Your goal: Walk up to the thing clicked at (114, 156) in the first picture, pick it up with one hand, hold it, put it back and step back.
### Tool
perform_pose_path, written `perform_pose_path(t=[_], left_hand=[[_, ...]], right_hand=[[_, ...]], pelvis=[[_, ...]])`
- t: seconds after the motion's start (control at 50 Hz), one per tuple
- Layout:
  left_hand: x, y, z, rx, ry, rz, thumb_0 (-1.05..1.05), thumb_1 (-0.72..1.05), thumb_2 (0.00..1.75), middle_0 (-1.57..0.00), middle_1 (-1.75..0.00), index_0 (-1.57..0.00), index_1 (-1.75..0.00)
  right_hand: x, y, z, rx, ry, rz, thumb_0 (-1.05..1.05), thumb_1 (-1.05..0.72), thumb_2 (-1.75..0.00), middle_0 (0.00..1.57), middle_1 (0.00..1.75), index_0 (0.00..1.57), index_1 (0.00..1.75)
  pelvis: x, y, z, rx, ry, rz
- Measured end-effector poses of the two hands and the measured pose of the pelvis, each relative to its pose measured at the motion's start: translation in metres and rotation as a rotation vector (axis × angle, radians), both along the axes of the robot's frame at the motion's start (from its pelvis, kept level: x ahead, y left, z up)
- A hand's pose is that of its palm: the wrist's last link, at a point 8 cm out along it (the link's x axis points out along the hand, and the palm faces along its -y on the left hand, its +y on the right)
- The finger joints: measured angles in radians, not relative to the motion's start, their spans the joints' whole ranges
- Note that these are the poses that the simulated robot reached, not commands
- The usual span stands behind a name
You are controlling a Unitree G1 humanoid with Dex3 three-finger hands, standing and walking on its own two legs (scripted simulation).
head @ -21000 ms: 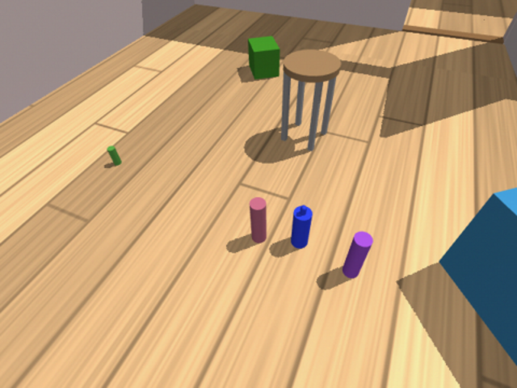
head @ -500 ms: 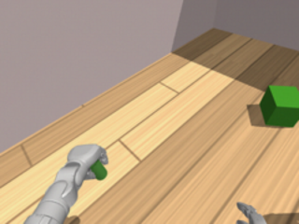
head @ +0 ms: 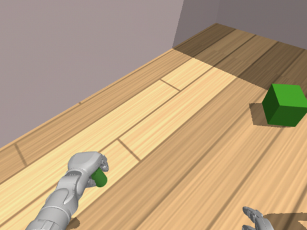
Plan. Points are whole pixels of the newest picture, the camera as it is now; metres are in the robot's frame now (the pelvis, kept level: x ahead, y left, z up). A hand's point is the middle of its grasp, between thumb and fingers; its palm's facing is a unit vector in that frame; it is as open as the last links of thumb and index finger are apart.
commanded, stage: crouch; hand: left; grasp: from above
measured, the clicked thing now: (96, 174) +0.32 +0.22 -0.09
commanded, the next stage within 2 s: lower in 1.72 s
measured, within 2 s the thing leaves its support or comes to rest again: neither
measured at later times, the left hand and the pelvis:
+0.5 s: hand (106, 186) +0.35 +0.24 -0.28, palm faces -0.42 +0.03 -0.91, open 6.7 cm; pelvis -0.05 +0.02 -0.17, yaw +0 degrees
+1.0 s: hand (113, 195) +0.38 +0.26 -0.47, palm faces -0.45 -0.01 -0.89, open 6.7 cm; pelvis -0.06 +0.01 -0.32, yaw -2 degrees
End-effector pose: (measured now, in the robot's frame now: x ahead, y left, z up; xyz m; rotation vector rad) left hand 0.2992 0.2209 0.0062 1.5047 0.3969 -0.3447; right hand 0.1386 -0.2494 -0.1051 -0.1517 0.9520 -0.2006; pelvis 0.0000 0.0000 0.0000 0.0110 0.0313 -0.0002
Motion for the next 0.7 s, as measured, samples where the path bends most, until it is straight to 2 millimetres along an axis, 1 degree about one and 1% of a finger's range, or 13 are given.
perform_pose_path(t=[0.1,0.14,0.2,0.28,0.34,0.42,0.48,0.58,0.64,0.7], left_hand=[[0.001,0.004,-0.035,0.023,0.013,0.000,0.07,0.45,0.26,-1.05,-0.37,-0.97,-0.31],[0.005,0.006,-0.051,0.036,0.007,-0.004,0.07,0.45,0.26,-1.05,-0.37,-0.97,-0.31],[0.013,0.008,-0.079,0.054,-0.006,-0.010,0.07,0.46,0.25,-1.07,-0.37,-0.97,-0.31],[0.027,0.010,-0.119,0.073,-0.032,-0.015,0.07,0.46,0.25,-1.07,-0.37,-0.97,-0.31],[0.038,0.012,-0.150,0.081,-0.043,-0.012,0.06,0.46,0.25,-1.07,-0.37,-0.96,-0.31],[0.051,0.015,-0.191,0.082,-0.050,0.001,0.05,0.46,0.25,-1.08,-0.36,-0.96,-0.32],[0.057,0.016,-0.221,0.082,-0.049,0.009,0.05,0.46,0.25,-1.08,-0.36,-0.96,-0.32],[0.063,0.019,-0.271,0.076,-0.025,0.014,0.04,0.46,0.25,-1.08,-0.36,-0.96,-0.32],[0.067,0.020,-0.300,0.075,-0.011,0.009,0.04,0.46,0.25,-1.08,-0.35,-0.96,-0.32],[0.071,0.022,-0.329,0.065,-0.003,0.007,0.04,0.46,0.25,-1.08,-0.35,-0.96,-0.32]], right_hand=[[-0.016,-0.006,-0.012,-0.027,0.065,0.003,0.01,-0.90,-0.90,0.20,0.30,0.20,0.30],[-0.026,-0.010,-0.021,-0.043,0.095,0.002,0.01,-0.90,-0.90,0.20,0.30,0.20,0.30],[-0.044,-0.017,-0.040,-0.069,0.140,-0.005,0.01,-0.90,-0.90,0.20,0.30,0.20,0.30],[-0.074,-0.025,-0.072,-0.104,0.202,-0.031,0.01,-0.90,-0.90,0.20,0.30,0.20,0.30],[-0.098,-0.028,-0.099,-0.123,0.254,-0.055,0.01,-0.90,-0.90,0.20,0.30,0.20,0.30],[-0.128,-0.025,-0.137,-0.134,0.318,-0.083,0.01,-0.90,-0.90,0.20,0.30,0.20,0.30],[-0.146,-0.019,-0.165,-0.129,0.357,-0.098,0.01,-0.90,-0.90,0.20,0.30,0.20,0.30],[-0.162,-0.006,-0.210,-0.108,0.393,-0.094,0.01,-0.90,-0.90,0.20,0.30,0.20,0.30],[-0.165,-0.001,-0.235,-0.097,0.400,-0.079,0.01,-0.90,-0.90,0.20,0.30,0.20,0.30],[-0.163,0.002,-0.258,-0.092,0.400,-0.056,0.01,-0.90,-0.90,0.20,0.30,0.20,0.30]], pelvis=[[-0.006,0.000,-0.010,-0.004,0.061,0.010],[-0.009,0.001,-0.019,-0.008,0.101,0.013],[-0.014,0.003,-0.038,-0.015,0.171,0.015],[-0.023,0.006,-0.071,-0.027,0.262,0.017],[-0.030,0.009,-0.098,-0.034,0.325,0.015],[-0.038,0.013,-0.134,-0.044,0.405,0.012],[-0.043,0.016,-0.161,-0.048,0.448,0.009],[-0.052,0.019,-0.202,-0.057,0.507,0.011],[-0.057,0.019,-0.225,-0.062,0.536,0.012],[-0.060,0.019,-0.247,-0.068,0.564,0.014]])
